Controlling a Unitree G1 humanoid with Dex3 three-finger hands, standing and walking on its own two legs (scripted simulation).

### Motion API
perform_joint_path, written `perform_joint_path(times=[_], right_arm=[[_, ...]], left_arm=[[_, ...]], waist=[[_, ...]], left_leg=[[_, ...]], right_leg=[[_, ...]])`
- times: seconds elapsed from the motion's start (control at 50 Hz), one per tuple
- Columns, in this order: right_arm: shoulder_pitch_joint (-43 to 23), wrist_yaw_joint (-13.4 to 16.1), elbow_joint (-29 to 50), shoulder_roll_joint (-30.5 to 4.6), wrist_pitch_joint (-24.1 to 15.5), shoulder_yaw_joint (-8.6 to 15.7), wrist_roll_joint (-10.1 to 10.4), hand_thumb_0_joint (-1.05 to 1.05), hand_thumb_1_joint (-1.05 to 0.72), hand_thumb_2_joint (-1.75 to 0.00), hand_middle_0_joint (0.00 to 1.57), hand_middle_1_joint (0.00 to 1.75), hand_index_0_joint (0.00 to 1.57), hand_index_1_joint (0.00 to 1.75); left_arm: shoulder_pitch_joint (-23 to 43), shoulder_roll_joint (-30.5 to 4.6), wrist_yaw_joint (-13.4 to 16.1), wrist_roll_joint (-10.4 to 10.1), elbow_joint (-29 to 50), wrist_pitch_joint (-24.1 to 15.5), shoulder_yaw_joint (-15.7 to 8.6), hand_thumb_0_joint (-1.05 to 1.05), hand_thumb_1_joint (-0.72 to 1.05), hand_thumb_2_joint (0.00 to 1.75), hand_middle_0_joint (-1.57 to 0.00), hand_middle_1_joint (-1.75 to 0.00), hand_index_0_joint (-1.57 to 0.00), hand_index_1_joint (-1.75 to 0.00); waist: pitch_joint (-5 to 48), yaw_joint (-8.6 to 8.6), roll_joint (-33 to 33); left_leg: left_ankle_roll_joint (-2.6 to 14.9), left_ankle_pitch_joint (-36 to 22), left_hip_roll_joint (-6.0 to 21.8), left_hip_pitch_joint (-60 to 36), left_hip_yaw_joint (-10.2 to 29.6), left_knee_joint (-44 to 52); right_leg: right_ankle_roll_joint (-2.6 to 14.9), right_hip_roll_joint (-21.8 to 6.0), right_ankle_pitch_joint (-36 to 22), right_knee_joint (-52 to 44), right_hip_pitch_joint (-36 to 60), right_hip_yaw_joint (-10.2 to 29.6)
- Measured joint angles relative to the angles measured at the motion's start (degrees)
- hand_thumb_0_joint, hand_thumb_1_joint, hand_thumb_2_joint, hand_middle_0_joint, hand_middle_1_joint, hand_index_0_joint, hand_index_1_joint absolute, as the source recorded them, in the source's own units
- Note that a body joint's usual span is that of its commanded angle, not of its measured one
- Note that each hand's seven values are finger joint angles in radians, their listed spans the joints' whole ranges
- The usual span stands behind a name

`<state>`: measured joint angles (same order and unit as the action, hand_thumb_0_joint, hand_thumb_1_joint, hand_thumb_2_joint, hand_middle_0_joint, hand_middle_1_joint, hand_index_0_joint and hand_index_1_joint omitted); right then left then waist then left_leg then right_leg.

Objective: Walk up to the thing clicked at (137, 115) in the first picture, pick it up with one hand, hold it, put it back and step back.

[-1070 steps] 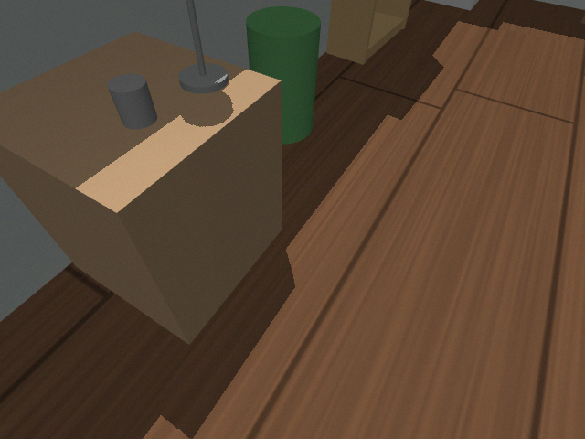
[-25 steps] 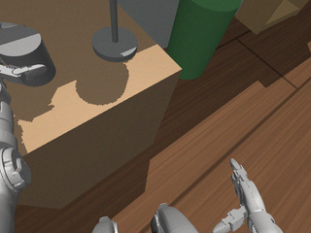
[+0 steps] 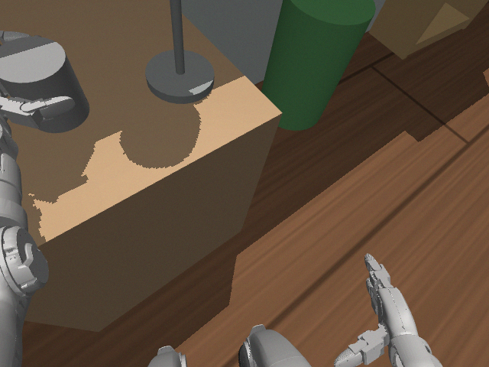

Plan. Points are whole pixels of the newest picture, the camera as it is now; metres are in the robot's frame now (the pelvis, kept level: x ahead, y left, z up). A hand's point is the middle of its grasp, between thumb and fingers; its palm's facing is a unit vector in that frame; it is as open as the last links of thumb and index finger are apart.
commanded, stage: lift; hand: left
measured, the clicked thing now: (46, 79) +0.55 +0.21 +0.11
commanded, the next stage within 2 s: hold in 1.70 s
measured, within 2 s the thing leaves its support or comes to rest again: neither
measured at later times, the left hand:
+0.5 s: hand (8, 65) +0.52 +0.22 +0.16, palm faces +0.21 -0.98 -0.01, open 11.7 cm
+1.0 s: hand out of the picture +0.41 +0.20 +0.23, palm faces +0.20 -0.98 -0.02, open 11.7 cm
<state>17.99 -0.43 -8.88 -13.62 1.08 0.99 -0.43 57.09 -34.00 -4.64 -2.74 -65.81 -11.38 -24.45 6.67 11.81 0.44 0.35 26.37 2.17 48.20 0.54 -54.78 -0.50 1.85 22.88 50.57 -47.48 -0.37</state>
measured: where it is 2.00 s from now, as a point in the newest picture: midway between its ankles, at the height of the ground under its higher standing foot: outside the picture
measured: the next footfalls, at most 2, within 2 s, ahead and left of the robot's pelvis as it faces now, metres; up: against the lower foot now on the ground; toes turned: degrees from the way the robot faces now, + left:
none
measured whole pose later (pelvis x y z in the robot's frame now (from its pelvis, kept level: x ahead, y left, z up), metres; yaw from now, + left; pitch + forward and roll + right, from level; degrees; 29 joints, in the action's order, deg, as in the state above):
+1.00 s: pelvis +0.00 +0.00 +0.03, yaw +2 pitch +5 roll -1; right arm 19.6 2.8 -23.1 -13.9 -5.2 4.9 3.1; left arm 32.9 -18.5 -1.1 -9.6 -22.4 12.4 -15.7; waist 5.9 1.0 2.5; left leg 0.3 21.9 0.3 25.1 0.2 -41.9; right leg -0.6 0.0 20.2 40.4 -25.3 -0.1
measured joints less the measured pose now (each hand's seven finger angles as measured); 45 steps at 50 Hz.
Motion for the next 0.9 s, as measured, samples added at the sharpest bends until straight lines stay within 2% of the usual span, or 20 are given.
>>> perform_joint_path(times=[0.2,0.36,0.52,0.66,0.8,0.9], right_arm=[[-0.1,0.0,-1.5,-0.1,-0.8,0.6,0.4,-0.01,0.52,-0.06,0.06,0.05,0.05,0.05],[0.2,0.1,-4.2,0.0,-1.0,1.0,0.8,-0.01,0.52,-0.06,0.06,0.05,0.05,0.05],[1.2,0.9,-5.9,-0.5,-1.9,2.4,1.8,-0.01,0.52,-0.06,0.06,0.05,0.05,0.05],[1.5,0.8,-9.7,0.2,-2.6,2.3,2.6,-0.01,0.52,-0.06,0.06,0.05,0.05,0.05],[2.2,1.9,-10.5,-0.7,-3.7,3.5,3.3,-0.02,0.52,-0.05,0.06,0.05,0.05,0.05],[2.4,2.5,-12.1,-0.6,-4.8,3.7,3.6,-0.02,0.52,-0.05,0.06,0.05,0.05,0.05]], left_arm=[[0.4,0.1,-0.2,-0.6,-0.3,1.2,0.2,-0.05,-0.61,0.83,-0.64,-1.09,-0.72,-1.04],[-2.8,2.8,0.2,-1.3,4.3,2.9,1.6,-0.05,-0.61,0.82,-0.65,-1.09,-0.72,-1.03],[-7.6,6.6,2.0,-2.8,11.8,5.8,3.0,-0.05,-0.61,0.82,-0.65,-1.08,-0.73,-1.03],[-11.9,9.5,2.0,-4.3,19.9,11.0,5.8,-0.05,-0.61,0.82,-0.65,-1.08,-0.73,-1.03],[-17.0,12.8,2.9,-6.0,28.6,16.3,6.4,-0.05,-0.61,0.82,-0.65,-1.08,-0.73,-1.03],[-20.6,14.4,3.3,-6.3,35.9,19.9,7.6,-0.05,-0.61,0.82,-0.65,-1.08,-0.73,-1.03]], waist=[[0.2,-0.65,0.4],[0.7,-2.09,0.9],[1.9,-4.53,1.6],[2.5,-7.12,2.2],[1.7,-9.10,2.7],[0.5,-10.25,1.9]], left_leg=[[0.31,-0.4,-0.1,-1.5,-0.5,1.5],[0.46,-0.4,-0.1,-3.7,-0.7,2.8],[0.57,-0.4,-0.4,-8.5,-1.0,5.1],[0.47,-0.8,-0.7,-13.0,-0.8,7.0],[0.49,-2.0,-1.4,-18.0,-0.8,9.6],[0.19,-3.2,-1.7,-20.9,-0.7,11.4]], right_leg=[[-0.31,-0.1,-0.5,-1.6,1.4,0.5],[-0.49,-0.1,-0.7,-3.2,3.7,0.7],[-0.63,-0.4,-0.7,-5.3,8.4,1.0],[-0.55,-0.7,-0.8,-6.9,13.0,0.7],[-0.59,-1.4,-1.2,-8.3,17.5,0.7],[-0.29,-1.7,-1.8,-9.1,20.0,0.6]])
